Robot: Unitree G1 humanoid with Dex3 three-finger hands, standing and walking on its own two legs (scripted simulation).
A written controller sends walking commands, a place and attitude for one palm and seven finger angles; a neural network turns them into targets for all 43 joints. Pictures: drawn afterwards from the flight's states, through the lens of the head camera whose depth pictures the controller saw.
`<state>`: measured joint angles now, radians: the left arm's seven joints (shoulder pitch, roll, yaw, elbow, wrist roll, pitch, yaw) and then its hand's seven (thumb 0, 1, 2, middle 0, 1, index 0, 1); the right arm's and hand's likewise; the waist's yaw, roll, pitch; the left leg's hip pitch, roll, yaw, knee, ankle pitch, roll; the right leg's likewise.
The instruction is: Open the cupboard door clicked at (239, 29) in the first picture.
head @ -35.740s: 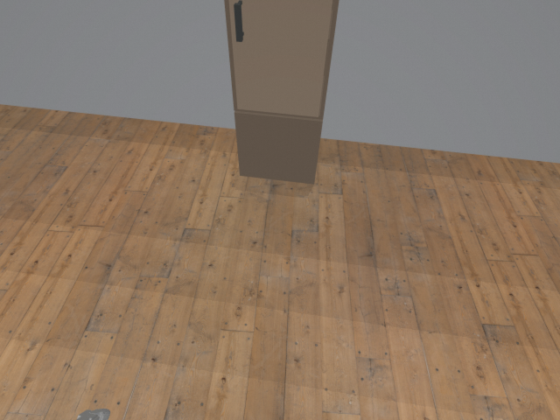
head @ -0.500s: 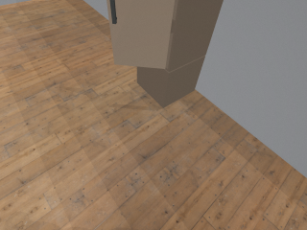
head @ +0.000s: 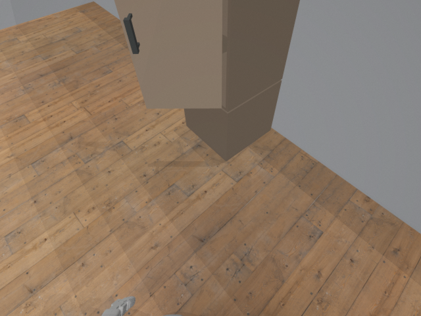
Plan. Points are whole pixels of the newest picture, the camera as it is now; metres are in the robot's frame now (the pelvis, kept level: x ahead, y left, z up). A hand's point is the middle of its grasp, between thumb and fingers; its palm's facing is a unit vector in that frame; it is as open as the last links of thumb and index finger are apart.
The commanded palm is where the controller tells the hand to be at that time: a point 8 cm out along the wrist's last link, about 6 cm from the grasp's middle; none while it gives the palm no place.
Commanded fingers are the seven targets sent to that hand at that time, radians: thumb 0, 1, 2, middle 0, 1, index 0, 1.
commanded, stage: take the last steps up to it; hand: left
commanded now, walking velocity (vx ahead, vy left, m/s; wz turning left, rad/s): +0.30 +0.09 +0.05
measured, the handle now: (132, 33) +0.99 +0.31 +0.03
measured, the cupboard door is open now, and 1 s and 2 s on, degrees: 49 49 49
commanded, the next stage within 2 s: come to a stop and stand still in 0.86 s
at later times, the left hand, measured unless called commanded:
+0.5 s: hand (106, 308) +0.16 +0.25 -0.18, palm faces +0.10 -0.98 -0.16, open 7.4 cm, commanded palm none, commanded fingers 0.00 0.90 0.90 -0.20 -0.30 -0.20 -0.30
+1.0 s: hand (138, 199) +0.42 +0.22 -0.15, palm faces +0.05 -0.97 -0.23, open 7.1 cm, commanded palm none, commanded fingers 0.00 0.90 0.90 -0.20 -0.30 -0.20 -0.30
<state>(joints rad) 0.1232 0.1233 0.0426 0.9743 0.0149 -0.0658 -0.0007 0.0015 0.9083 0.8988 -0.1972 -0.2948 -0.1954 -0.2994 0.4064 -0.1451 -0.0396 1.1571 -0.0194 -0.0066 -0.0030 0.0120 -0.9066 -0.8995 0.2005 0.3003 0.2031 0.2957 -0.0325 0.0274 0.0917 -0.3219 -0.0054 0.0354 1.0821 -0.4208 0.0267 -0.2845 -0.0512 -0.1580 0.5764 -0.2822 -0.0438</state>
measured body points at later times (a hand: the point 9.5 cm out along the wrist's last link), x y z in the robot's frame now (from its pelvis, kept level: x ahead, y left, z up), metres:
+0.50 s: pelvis +0.18 +0.07 +0.00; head +0.21 +0.09 +0.45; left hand +0.16 +0.30 -0.16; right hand +0.27 -0.16 -0.14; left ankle +0.22 +0.16 -0.73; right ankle +0.14 -0.05 -0.64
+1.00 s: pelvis +0.35 +0.04 +0.01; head +0.39 +0.03 +0.46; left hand +0.42 +0.27 -0.13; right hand +0.33 -0.18 -0.15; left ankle +0.35 +0.17 -0.68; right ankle +0.34 -0.05 -0.73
